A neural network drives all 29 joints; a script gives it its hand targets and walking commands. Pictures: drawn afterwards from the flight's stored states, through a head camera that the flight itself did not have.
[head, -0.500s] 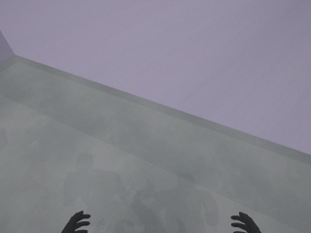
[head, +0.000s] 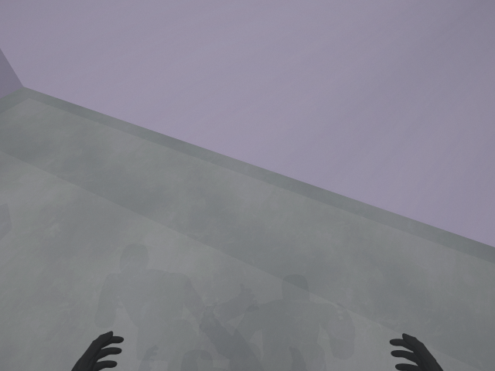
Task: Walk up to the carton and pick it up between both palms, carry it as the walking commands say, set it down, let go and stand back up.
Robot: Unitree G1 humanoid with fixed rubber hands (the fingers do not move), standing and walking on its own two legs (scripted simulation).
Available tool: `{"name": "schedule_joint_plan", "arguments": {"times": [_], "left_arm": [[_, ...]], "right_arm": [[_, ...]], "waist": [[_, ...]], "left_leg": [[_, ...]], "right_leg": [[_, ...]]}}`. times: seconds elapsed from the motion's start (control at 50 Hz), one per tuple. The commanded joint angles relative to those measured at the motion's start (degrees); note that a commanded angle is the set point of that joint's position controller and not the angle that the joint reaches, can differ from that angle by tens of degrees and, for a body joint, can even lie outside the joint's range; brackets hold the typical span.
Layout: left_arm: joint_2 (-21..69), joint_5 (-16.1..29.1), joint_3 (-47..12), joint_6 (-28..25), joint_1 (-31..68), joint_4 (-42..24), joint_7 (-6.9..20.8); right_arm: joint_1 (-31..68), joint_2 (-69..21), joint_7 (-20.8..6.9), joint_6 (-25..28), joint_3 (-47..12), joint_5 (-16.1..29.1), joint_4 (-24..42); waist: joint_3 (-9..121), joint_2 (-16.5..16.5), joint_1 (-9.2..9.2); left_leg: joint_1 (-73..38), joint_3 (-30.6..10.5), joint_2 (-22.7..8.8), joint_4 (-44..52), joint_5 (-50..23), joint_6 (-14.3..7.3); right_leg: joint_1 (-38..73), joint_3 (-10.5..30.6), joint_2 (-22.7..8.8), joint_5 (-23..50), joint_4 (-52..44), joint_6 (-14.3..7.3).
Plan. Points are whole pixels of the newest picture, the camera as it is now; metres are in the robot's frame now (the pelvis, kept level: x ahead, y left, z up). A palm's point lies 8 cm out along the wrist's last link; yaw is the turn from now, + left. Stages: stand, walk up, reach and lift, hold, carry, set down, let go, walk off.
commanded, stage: stand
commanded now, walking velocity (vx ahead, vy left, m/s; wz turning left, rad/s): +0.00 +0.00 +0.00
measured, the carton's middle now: out of the picture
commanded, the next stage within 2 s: walk up in 1.52 s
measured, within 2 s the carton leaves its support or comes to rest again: neither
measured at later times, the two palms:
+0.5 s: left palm out of the picture +0.15 +0.28 -0.07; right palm out of the picture +0.14 -0.27 -0.08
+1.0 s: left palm out of the picture +0.13 +0.28 -0.06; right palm out of the picture +0.12 -0.27 -0.08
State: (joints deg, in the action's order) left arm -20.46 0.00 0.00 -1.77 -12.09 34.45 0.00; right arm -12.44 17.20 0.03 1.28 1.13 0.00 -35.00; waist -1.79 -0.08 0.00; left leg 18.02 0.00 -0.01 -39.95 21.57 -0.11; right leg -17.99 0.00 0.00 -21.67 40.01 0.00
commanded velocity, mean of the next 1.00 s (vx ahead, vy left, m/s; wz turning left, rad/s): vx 0.00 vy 0.00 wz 0.00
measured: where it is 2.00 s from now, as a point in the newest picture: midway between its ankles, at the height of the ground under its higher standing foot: outside the picture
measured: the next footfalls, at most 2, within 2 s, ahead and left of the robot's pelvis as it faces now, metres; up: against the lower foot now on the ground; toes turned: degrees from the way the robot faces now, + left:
none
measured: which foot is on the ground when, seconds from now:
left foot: down 0.00-1.00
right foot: down 0.00-1.00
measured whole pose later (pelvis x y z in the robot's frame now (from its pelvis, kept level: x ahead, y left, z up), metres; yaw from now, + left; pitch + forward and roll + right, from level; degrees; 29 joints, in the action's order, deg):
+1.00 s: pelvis -0.02 +0.00 +0.00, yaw +0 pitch -2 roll +0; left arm -21.4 0.0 0.0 -1.9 -12.1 34.5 0.0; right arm -12.4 17.6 0.0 1.5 1.1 0.0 -37.3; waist -1.8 -0.1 0.0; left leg 18.0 0.0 0.0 -39.9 20.3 -0.2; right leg -18.0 0.0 0.0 -20.4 40.0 0.0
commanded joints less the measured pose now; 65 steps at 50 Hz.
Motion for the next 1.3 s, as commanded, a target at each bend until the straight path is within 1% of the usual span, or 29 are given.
{"name": "schedule_joint_plan", "arguments": {"times": [0.0,0.1,0.16,0.2,0.24,0.28,0.3,0.36,0.4,0.46,0.48,0.5,0.54,0.62,0.68,0.72,0.76,0.8,0.86,0.92,0.96,1.02,1.06,1.14,1.16,1.22,1.24,1.26,1.28], "left_arm": [[-10.5,-1.6,4.4,-2.0,3.0,-1.8,-0.5],[-11.0,-1.4,4.6,-2.2,2.9,-1.7,-0.4],[-10.7,-1.4,4.6,-2.1,3.1,-1.9,-0.5],[-10.8,-1.2,4.4,-2.2,2.6,-1.5,-0.5],[-11.0,-1.2,4.4,-2.2,2.9,-1.3,-0.5],[-11.1,-1.2,4.4,-2.2,2.5,-1.2,-0.6],[-11.2,-1.2,4.5,-2.2,2.5,-1.4,-0.5],[-11.1,-1.1,4.3,-2.2,2.4,-1.0,-0.5],[-11.1,-1.2,4.4,-2.2,2.6,-1.2,-0.6],[-11.4,-1.1,4.6,-2.1,2.5,-1.0,-0.5],[-11.7,-1.1,4.6,-2.0,2.2,-1.0,-0.5],[-11.6,-1.1,4.5,-2.1,2.7,-1.1,-0.5],[-11.2,-1.1,4.4,-2.2,2.5,-0.7,-0.6],[-11.5,-1.3,4.3,-2.2,2.6,-0.5,-0.5],[-11.6,-1.3,4.4,-2.1,2.2,-0.4,-0.5],[-11.4,-1.0,4.3,-2.2,2.1,-0.5,-0.4],[-11.5,-1.2,4.4,-2.1,2.6,-0.4,-0.4],[-11.2,-1.3,4.3,-2.0,2.8,-0.4,-0.5],[-11.6,-1.1,4.4,-2.2,2.6,-0.3,-0.4],[-11.9,-1.3,4.4,-2.2,2.8,0.1,-0.4],[-11.3,-1.3,4.3,-2.2,2.5,0.1,-0.3],[-11.8,-1.3,4.4,-2.2,2.5,0.3,-0.4],[-11.8,-1.2,4.3,-2.2,2.8,0.2,-0.4],[-11.0,-1.5,4.0,-2.3,3.0,0.3,-0.3],[-11.4,-1.5,4.1,-2.2,3.0,0.1,-0.3],[-11.4,-1.1,4.2,-2.3,2.4,0.5,-0.3],[-11.4,-1.2,4.1,-2.2,3.1,0.5,-0.3],[-11.7,-1.5,4.2,-2.3,2.7,0.3,-0.2],[-11.6,-1.5,4.2,-2.4,3.0,0.7,-0.2]], "right_arm": [[3.5,13.1,0.3,2.2,4.5,-1.6,2.3],[3.3,13.4,0.3,2.2,4.4,-1.5,2.0],[3.5,13.4,0.3,2.2,4.5,-1.6,1.9],[3.7,13.7,0.3,2.1,4.6,-1.5,1.6],[3.8,13.3,0.4,2.1,4.3,-1.4,1.6],[3.1,13.4,0.4,2.2,4.4,-1.3,1.3],[3.0,13.7,0.4,2.2,4.6,-1.4,1.3],[3.2,13.7,0.5,2.2,4.3,-1.4,1.1],[3.5,14.0,0.3,2.1,4.5,-1.4,1.2],[3.3,13.9,0.4,2.3,4.4,-1.5,1.0],[3.6,14.0,0.3,2.3,4.3,-1.2,0.9],[3.5,13.6,0.3,2.3,4.4,-1.1,1.0],[3.5,13.1,0.5,2.2,4.3,-1.1,0.7],[3.8,14.0,0.3,2.2,4.3,-1.2,0.4],[3.2,14.1,0.4,2.2,4.4,-1.2,0.2],[3.7,14.2,0.3,2.3,4.3,-1.2,0.2],[3.6,14.3,0.3,2.3,4.4,-1.2,0.1],[3.9,14.0,0.3,2.3,4.5,-1.3,-0.1],[4.1,13.9,0.1,2.1,4.2,-1.4,-0.2],[4.0,13.8,0.1,2.2,4.2,-1.3,-0.6],[4.1,13.9,0.1,2.2,4.3,-1.4,-0.7],[4.1,13.9,0.1,2.2,4.2,-1.4,-1.1],[3.8,13.7,0.1,2.1,4.1,-1.3,-1.2],[4.6,14.0,0.1,2.2,4.2,-1.4,-1.2],[4.6,14.1,0.1,2.2,4.2,-1.5,-0.9],[4.2,13.8,-0.1,2.3,4.1,-1.3,-1.7],[4.2,13.6,-0.1,2.3,4.2,-1.3,-1.6],[4.3,14.0,0.0,2.3,4.1,-1.4,-1.6],[4.7,13.6,-0.1,2.3,4.2,-1.3,-1.6]], "waist": [[7.0,0.7,-0.10],[7.3,0.3,-0.11],[7.7,1.2,0.02],[7.6,-0.1,0.08],[6.7,0.7,-0.02],[8.0,-0.1,-0.03],[8.1,1.4,0.03],[7.4,0.0,0.07],[8.0,1.2,0.17],[8.0,1.3,-0.05],[8.1,0.8,0.33],[8.0,0.6,-0.09],[7.8,0.2,0.10],[7.3,1.5,0.00],[7.3,-0.5,-0.08],[7.3,0.9,0.38],[7.0,1.4,0.08],[6.5,0.1,0.11],[6.2,1.1,0.35],[6.0,0.1,-0.11],[5.7,0.4,0.45],[4.8,1.2,0.20],[5.1,0.1,-0.12],[4.8,0.7,0.37],[4.6,0.0,0.16],[5.2,1.3,0.52],[4.4,1.0,0.14],[4.7,0.0,0.44],[5.2,0.4,-0.06]], "left_leg": [[-2.4,-5.6,-4.6,5.2,-14.8,-4.6],[-2.7,-5.8,-4.6,4.8,-16.8,-4.7],[-2.9,-5.7,-4.7,4.9,-17.4,-4.6],[-3.2,-5.7,-4.7,4.7,-17.2,-4.5],[-2.9,-5.9,-4.7,5.1,-17.1,-4.7],[-3.6,-5.9,-4.8,5.0,-17.8,-4.7],[-3.2,-5.9,-4.9,5.1,-18.4,-4.7],[-3.4,-6.2,-5.0,5.0,-18.6,-4.9],[-3.9,-5.7,-4.7,5.1,-18.9,-4.7],[-3.8,-6.3,-5.3,5.4,-19.1,-5.2],[-3.6,-5.9,-5.2,4.8,-19.4,-4.9],[-3.6,-5.8,-4.7,4.9,-19.0,-4.7],[-3.7,-6.1,-5.0,5.1,-18.7,-4.9],[-3.4,-6.1,-5.0,5.8,-17.6,-4.8],[-3.4,-6.7,-5.2,5.8,-17.2,-4.9],[-3.2,-6.4,-5.1,6.0,-16.6,-4.8],[-3.2,-6.7,-5.1,6.2,-16.7,-4.7],[-2.4,-6.9,-5.2,6.6,-14.8,-4.8],[-1.9,-6.5,-4.8,7.0,-12.6,-4.9],[-2.3,-7.0,-5.0,7.3,-13.0,-5.0],[-2.0,-7.1,-4.9,7.6,-12.9,-4.8],[-1.8,-6.9,-4.9,7.9,-11.9,-4.7],[-2.3,-7.2,-5.0,7.9,-11.5,-4.9],[-0.7,-7.8,-5.2,8.7,-9.4,-4.9],[-1.0,-7.3,-4.8,8.5,-9.3,-4.8],[-1.6,-7.4,-4.9,8.6,-10.1,-4.8],[-1.1,-7.7,-4.8,9.0,-9.8,-4.7],[-1.6,-7.3,-4.8,8.6,-10.0,-4.6],[-1.7,-7.4,-4.9,8.5,-10.2,-4.7]], "right_leg": [[3.0,5.2,-4.6,15.8,-5.9,-4.4],[3.2,5.2,-4.8,17.3,-5.3,-4.5],[3.6,5.2,-4.9,18.0,-5.2,-4.4],[3.4,5.2,-4.8,17.6,-5.7,-4.4],[3.0,5.6,-4.9,17.4,-6.1,-4.4],[3.9,5.5,-4.9,18.7,-5.4,-4.4],[4.2,5.4,-5.2,18.3,-5.5,-4.5],[3.9,5.7,-5.2,19.1,-5.5,-4.5],[4.1,5.5,-5.0,19.2,-5.6,-4.6],[4.3,5.2,-4.8,18.7,-5.3,-4.4],[4.5,5.3,-4.9,19.2,-5.3,-4.5],[4.1,5.6,-5.1,18.8,-5.6,-4.6],[4.4,5.9,-5.4,19.4,-5.8,-4.9],[4.1,5.7,-5.1,17.8,-6.4,-4.5],[4.3,5.8,-5.1,17.7,-6.4,-4.7],[4.2,6.2,-5.3,17.2,-6.4,-4.7],[3.7,5.7,-5.1,16.3,-6.4,-4.7],[3.8,5.7,-5.0,15.6,-6.9,-4.6],[4.0,6.2,-5.1,14.3,-7.6,-4.5],[3.2,6.2,-5.0,14.3,-7.6,-4.7],[3.7,6.2,-5.0,13.9,-7.5,-4.6],[2.8,6.7,-5.3,13.1,-8.6,-4.6],[2.9,6.7,-5.3,12.9,-8.7,-4.6],[3.3,6.6,-5.1,11.7,-8.6,-4.3],[2.8,6.6,-4.9,11.5,-8.8,-4.3],[2.7,6.8,-5.2,11.0,-9.0,-4.6],[2.8,6.7,-5.1,10.9,-9.2,-4.6],[2.6,6.8,-5.2,10.6,-9.2,-4.5],[2.9,6.8,-5.3,11.1,-9.4,-4.6]]}}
